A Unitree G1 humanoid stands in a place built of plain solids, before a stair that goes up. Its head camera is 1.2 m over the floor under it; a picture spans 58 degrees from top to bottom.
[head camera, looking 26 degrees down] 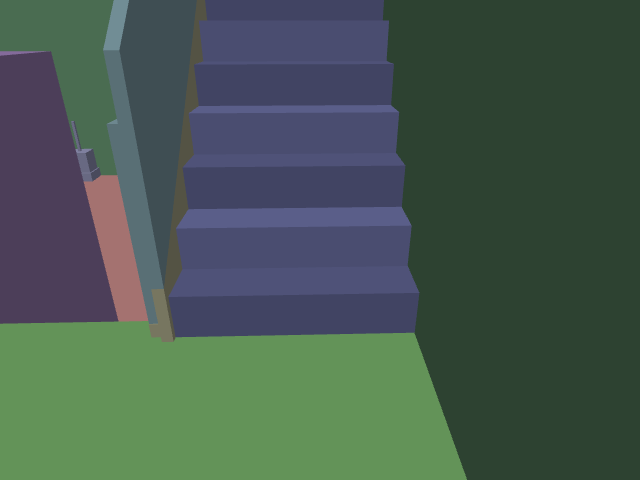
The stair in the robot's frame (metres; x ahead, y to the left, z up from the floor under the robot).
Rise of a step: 0.21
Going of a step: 0.23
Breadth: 1.04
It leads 2 degrees to the left of straight ahead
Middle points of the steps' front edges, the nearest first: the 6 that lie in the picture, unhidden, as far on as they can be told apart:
1.51 0.11 0.21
1.74 0.11 0.41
1.97 0.12 0.62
2.20 0.13 0.83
2.42 0.13 1.04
2.65 0.14 1.24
